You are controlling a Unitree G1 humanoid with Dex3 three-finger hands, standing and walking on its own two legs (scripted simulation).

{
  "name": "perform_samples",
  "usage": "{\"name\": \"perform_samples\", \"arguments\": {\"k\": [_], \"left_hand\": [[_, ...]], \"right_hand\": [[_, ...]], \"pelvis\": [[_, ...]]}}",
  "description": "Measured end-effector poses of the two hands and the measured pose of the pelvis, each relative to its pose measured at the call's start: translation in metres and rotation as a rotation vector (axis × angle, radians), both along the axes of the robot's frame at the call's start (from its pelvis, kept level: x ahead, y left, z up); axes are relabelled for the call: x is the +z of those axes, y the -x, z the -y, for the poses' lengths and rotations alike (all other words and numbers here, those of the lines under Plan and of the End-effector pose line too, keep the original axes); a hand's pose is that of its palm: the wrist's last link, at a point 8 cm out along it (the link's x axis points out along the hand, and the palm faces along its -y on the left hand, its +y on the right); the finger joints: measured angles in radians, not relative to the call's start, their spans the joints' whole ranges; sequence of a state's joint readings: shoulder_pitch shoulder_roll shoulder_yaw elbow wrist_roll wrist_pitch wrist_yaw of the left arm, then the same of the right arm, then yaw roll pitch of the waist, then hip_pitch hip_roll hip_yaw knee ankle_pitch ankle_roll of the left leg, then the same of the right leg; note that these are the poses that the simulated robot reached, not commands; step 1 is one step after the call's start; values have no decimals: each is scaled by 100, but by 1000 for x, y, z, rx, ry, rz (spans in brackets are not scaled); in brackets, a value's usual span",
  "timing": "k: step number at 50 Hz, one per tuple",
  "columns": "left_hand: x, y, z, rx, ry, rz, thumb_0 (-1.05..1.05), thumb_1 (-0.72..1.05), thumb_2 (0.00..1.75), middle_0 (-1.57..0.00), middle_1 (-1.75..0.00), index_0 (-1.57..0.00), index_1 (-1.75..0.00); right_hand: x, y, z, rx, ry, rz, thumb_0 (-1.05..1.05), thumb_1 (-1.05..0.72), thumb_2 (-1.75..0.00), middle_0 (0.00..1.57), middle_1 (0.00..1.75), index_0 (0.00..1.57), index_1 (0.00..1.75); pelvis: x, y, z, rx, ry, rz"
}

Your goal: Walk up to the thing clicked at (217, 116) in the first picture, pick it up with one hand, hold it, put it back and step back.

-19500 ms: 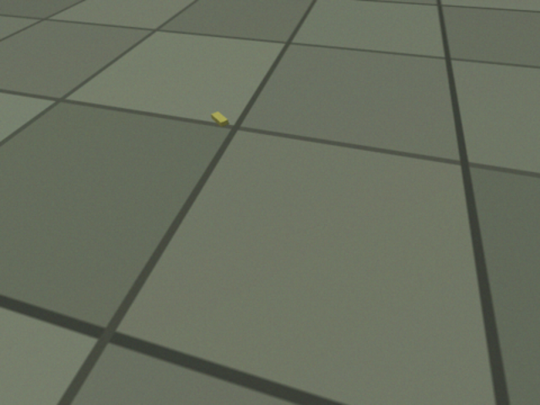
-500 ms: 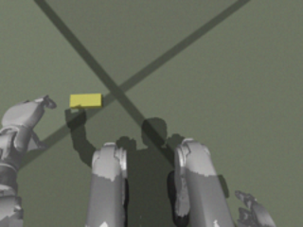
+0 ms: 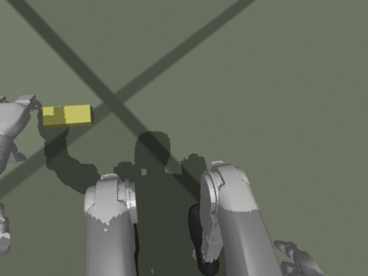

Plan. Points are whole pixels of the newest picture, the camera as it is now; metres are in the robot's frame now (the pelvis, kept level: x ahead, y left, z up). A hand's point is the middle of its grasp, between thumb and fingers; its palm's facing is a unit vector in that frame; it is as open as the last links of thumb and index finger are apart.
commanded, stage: rise first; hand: left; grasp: from above
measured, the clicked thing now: (68, 116) +0.52 +0.29 -0.33
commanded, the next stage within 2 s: none
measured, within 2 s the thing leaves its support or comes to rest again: neither
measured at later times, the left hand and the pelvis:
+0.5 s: hand (28, 128) +0.44 +0.34 -0.20, palm faces -0.48 -0.05 -0.88, open 12.9 cm; pelvis +0.01 +0.00 -0.02, yaw -2 degrees
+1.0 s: hand (32, 124) +0.46 +0.33 -0.21, palm faces -0.46 -0.06 -0.89, open 13.3 cm; pelvis +0.00 +0.00 -0.03, yaw -3 degrees
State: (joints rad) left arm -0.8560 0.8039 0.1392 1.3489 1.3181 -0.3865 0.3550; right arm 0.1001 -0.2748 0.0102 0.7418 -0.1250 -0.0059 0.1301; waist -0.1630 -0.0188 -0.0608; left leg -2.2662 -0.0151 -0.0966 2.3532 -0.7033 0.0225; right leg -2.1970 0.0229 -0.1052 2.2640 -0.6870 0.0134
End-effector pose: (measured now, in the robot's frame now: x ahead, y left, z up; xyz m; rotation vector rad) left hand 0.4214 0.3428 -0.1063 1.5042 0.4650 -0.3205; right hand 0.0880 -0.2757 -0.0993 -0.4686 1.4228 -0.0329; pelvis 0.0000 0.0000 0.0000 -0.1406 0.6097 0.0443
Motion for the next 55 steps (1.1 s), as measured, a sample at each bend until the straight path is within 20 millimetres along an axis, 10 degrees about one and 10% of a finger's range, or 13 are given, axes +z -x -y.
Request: {"name": "perform_samples", "arguments": {"k": [55], "left_hand": [[-52, -45, 11, 32, -4, 26, 0, -39, 89, -21, -89, -21, -89]], "right_hand": [[-10, 32, -5, 15, 18, -85, 0, -91, -90, 21, 30, 20, 30]], "pelvis": [[-29, -5, -2, -32, 34, 15]]}}
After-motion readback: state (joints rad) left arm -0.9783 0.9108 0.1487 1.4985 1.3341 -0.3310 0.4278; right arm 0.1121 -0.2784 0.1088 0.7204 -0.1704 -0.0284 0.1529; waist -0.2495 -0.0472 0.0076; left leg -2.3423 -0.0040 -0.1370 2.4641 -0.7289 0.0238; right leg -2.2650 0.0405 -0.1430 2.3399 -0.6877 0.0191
